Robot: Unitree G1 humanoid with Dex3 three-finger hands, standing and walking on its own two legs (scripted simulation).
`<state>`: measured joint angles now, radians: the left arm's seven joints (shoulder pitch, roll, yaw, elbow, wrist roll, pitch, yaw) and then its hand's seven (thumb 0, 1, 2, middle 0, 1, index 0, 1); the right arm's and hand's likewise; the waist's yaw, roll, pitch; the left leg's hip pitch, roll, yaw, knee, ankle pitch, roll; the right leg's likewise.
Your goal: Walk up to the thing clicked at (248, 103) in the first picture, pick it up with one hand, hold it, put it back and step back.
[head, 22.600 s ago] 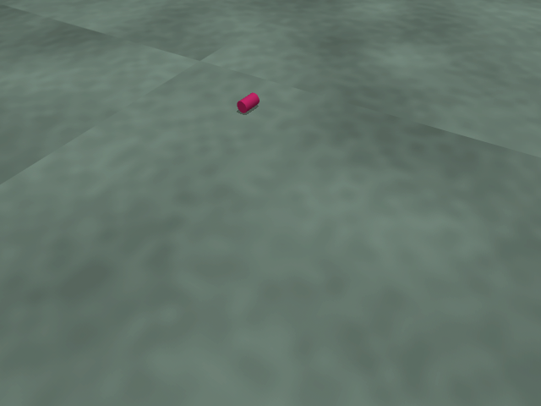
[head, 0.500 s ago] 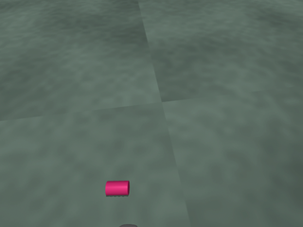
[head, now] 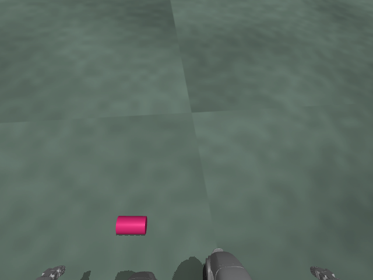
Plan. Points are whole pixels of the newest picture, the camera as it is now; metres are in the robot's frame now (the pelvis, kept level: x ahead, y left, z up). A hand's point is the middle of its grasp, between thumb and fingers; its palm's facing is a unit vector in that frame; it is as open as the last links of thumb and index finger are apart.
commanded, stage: walk up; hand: left
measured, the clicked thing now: (132, 225) +0.40 +0.24 -0.72
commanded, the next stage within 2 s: stand in 1.66 s
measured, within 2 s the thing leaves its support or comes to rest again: neither
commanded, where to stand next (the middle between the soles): +0.01 -0.01 m, yaw +0 degrees
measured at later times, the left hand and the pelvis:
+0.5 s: hand out of the picture +0.03 +0.25 -0.15, palm faces +0.08 -0.94 -0.33, open 7.4 cm; pelvis -0.03 -0.01 +0.00, yaw +4 degrees
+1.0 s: hand out of the picture +0.05 +0.26 -0.14, palm faces +0.04 -0.92 -0.39, open 7.4 cm; pelvis +0.00 -0.02 +0.00, yaw +3 degrees
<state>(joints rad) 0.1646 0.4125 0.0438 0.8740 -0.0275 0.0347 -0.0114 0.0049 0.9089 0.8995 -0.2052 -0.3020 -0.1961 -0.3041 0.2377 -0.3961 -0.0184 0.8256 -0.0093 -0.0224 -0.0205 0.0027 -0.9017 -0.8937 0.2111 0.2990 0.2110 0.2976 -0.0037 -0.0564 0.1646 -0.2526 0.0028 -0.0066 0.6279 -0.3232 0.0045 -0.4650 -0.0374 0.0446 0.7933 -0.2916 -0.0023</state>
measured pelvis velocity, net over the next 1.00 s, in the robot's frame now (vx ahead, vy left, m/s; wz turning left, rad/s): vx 0.00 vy -0.02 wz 0.06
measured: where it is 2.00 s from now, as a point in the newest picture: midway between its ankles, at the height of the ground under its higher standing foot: outside the picture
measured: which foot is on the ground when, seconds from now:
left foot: down 0.00-0.08, up 0.10-0.34, down 0.36-1.00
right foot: up 0.00-0.04, down 0.06-1.00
